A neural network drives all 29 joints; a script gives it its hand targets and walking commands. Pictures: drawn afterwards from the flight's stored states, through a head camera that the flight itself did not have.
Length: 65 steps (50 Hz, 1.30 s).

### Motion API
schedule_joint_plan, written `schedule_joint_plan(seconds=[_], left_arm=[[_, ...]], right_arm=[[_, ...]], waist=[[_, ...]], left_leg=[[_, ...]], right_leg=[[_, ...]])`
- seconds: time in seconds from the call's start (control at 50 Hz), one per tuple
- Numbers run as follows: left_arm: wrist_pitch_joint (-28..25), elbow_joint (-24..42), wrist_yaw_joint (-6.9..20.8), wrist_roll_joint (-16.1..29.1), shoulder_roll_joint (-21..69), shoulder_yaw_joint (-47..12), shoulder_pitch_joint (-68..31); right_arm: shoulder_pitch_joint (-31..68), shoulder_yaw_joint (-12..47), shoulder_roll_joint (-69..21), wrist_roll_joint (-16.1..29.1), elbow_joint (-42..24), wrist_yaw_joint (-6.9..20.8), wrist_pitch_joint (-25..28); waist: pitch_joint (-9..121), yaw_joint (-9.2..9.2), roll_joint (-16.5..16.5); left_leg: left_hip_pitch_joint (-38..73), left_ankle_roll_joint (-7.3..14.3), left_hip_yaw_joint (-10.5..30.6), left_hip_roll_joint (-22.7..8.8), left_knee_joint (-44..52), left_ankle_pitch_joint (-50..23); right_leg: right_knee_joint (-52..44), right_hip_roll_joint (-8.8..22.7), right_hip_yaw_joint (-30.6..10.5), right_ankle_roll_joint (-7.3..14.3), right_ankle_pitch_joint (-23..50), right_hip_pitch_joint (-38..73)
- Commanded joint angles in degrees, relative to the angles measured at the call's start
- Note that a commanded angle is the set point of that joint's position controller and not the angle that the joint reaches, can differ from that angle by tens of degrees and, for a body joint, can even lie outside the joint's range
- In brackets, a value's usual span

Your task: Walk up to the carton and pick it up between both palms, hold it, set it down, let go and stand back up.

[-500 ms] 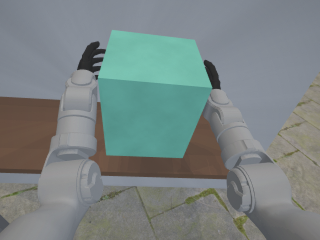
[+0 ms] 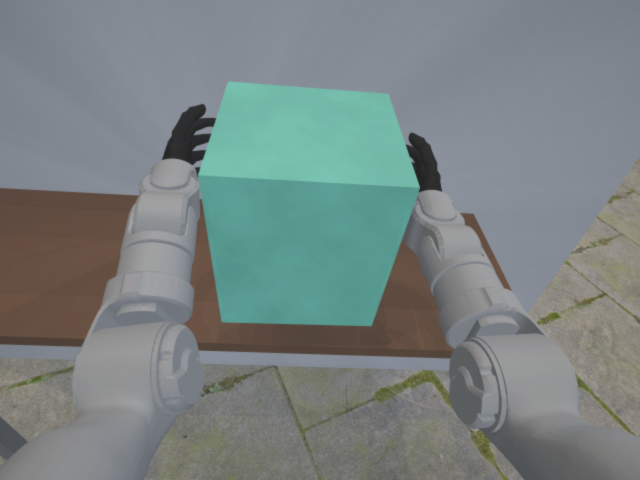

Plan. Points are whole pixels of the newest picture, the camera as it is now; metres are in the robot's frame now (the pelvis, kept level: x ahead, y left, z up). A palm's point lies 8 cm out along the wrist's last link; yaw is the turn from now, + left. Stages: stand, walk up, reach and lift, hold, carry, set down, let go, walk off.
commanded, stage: set down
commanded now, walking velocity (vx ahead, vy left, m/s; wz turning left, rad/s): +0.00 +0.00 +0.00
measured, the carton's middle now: (303, 210) +0.43 +0.01 +0.15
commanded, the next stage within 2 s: none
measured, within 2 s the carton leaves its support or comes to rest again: rests again in 1.50 s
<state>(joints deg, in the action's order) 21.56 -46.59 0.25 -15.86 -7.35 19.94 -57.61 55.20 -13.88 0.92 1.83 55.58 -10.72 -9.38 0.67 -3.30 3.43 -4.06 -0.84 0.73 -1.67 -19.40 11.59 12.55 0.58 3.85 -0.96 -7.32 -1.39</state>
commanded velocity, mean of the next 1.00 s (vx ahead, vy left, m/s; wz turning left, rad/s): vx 0.00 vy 0.00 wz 0.00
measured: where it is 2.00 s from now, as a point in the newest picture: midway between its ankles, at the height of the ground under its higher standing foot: outside the picture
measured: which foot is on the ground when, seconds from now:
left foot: down 0.00-1.00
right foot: down 0.00-1.00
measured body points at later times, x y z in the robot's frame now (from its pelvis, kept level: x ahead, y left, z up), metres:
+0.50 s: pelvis +0.01 +0.01 +0.00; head +0.01 +0.04 +0.45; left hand +0.47 +0.18 +0.18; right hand +0.44 -0.13 +0.17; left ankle -0.01 +0.12 -0.75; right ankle +0.00 -0.13 -0.75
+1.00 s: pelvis +0.01 +0.01 +0.00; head +0.03 +0.04 +0.45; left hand +0.47 +0.17 +0.16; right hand +0.44 -0.13 +0.14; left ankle -0.01 +0.12 -0.75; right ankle +0.00 -0.13 -0.75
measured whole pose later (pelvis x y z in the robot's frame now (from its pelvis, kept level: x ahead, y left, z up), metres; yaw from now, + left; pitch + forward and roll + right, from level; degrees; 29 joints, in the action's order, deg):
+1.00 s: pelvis +0.01 +0.01 +0.00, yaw -1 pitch +1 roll -1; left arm 11.4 -53.9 2.2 -18.3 -5.4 26.2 -57.4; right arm 50.5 -30.1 -6.3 -15.3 50.4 -7.2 -4.2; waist 0.6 -1.1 3.2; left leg -8.7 -0.2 -0.2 -1.0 -19.5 12.1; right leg 14.0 1.3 3.0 -1.6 -8.3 -6.9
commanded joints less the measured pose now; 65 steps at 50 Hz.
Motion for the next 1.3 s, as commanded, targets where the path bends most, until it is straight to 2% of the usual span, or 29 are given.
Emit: schedule_joint_plan(seconds=[0.0,0.1,0.2,0.22,0.24,0.26,0.34,0.48,0.62,0.9,1.26,1.28], left_arm=[[-2.18,1.62,8.94,5.92,37.88,-15.44,-32.1],[-3.02,-0.06,9.11,5.87,37.81,-14.84,-31.92],[-4.39,-0.03,8.99,5.86,37.79,-14.7,-31.97],[-5.78,-4.11,9.36,5.44,34.8,-11.05,-35.99],[-6.71,-5.11,8.95,4.67,34.09,-9.57,-34.84],[-7.21,-4.73,8.74,4.42,33.63,-9.24,-34.93],[-7.7,-5.52,8.76,3.41,33.37,-8.75,-33.33],[-7.45,-5.0,9.4,2.46,33.06,-8.67,-31.27],[-8.33,-4.7,9.29,2.34,33.48,-8.99,-30.87],[-10.19,-6.83,9.71,0.28,32.05,-5.61,-29.27],[-12.84,-7.26,10.11,-2.27,32.33,-3.19,-27.54],[-12.27,-7.44,10.03,-2.55,32.32,-4.2,-27.25]], right_arm=[[47.1,11.97,-29.7,1.76,-15.9,6.45,5.05],[46.43,10.68,-29.83,0.39,-15.39,6.67,5.27],[45.45,10.26,-30.78,-0.7,-15.62,6.92,5.85],[48.28,7.41,-31.48,-3.06,-15.84,7.96,5.54],[46.31,5.15,-31.82,-5.22,-13.3,8.63,5.48],[45.28,4.24,-31.49,-6.31,-13.15,9.08,5.83],[43.93,3.57,-31.3,-7.49,-12.23,9.69,6.55],[41.19,1.99,-30.22,-9.17,-12.01,10.13,7.39],[40.38,1.3,-30.33,-10.91,-12.89,10.76,8.64],[37.49,-0.7,-31.94,-15.31,-13.53,11.77,9.76],[33.65,-3.4,-32.24,-20.18,-14.72,13.18,12.9],[33.42,-3.14,-31.82,-20.48,-13.91,13.0,12.79]], waist=[[26.64,-0.4,-6.63],[25.97,-0.72,-6.72],[28.12,-0.67,-6.69],[27.68,1.55,-4.84],[27.46,1.16,-5.1],[27.43,1.51,-5.55],[29.92,1.05,-5.67],[29.3,0.59,-6.96],[30.67,1.04,-8.06],[31.66,1.87,-6.37],[30.71,2.93,-6.05],[29.66,2.26,-6.75]], left_leg=[[7.11,-3.9,-3.71,4.39,-0.66,-23.84],[6.35,-3.99,-3.85,4.34,-0.18,-22.73],[6.5,-4.22,-3.92,4.45,-0.74,-24.4],[0.59,-2.52,-5.15,5.08,0.86,-18.84],[0.03,-2.3,-5.22,4.64,1.83,-16.8],[0.6,-2.73,-5.39,4.45,1.7,-17.95],[3.5,-3.55,-5.72,4.41,-0.31,-25.06],[5.63,-4.63,-5.9,4.03,-1.8,-31.1],[6.23,-5.16,-6.03,3.7,-2.7,-34.19],[1.93,-3.8,-6.89,3.69,-1.45,-31.42],[0.54,-3.2,-7.83,3.19,0.2,-27.32],[0.87,-3.55,-7.75,3.43,0.52,-26.73]], right_leg=[[1.75,-4.22,2.04,-1.43,15.91,8.26],[1.52,-4.26,2.02,-1.33,15.0,8.05],[2.18,-4.21,2.08,-1.44,17.38,8.85],[2.19,-2.67,1.32,-1.58,13.87,8.39],[2.83,-2.65,1.31,-1.25,13.63,10.24],[3.0,-2.68,1.42,-1.09,14.29,10.29],[3.9,-3.56,1.74,-1.1,18.91,10.9],[4.33,-4.07,2.57,-0.93,19.4,9.29],[4.66,-4.07,2.96,-0.82,19.78,8.15],[5.53,-3.15,2.67,-1.45,22.17,10.78],[4.51,-2.41,3.15,-1.49,17.97,10.22],[4.21,-2.52,3.54,-1.76,17.78,9.34]])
